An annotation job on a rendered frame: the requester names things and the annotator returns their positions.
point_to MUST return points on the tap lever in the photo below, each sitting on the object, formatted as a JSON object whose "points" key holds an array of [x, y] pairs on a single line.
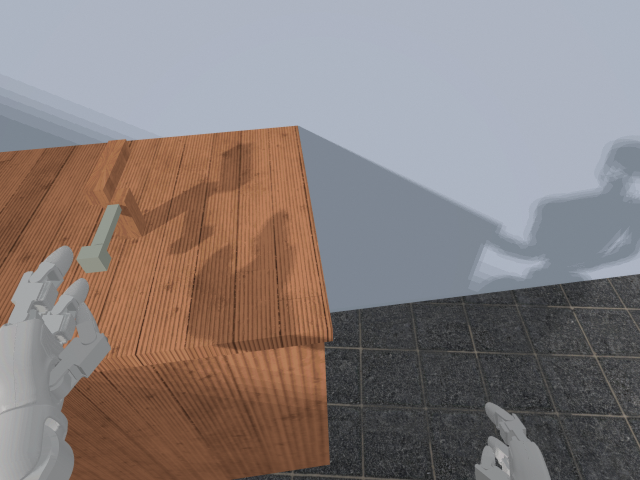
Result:
{"points": [[95, 258]]}

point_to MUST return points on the robot left forearm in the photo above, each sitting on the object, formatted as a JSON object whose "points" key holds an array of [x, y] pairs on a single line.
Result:
{"points": [[32, 444]]}

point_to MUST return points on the counter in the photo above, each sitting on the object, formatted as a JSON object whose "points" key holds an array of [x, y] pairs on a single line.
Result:
{"points": [[214, 302]]}

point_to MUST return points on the robot right hand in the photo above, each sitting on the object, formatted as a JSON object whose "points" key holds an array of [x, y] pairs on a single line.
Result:
{"points": [[522, 460]]}

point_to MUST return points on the robot left hand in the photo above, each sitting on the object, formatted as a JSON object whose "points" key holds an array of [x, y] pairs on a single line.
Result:
{"points": [[31, 343]]}

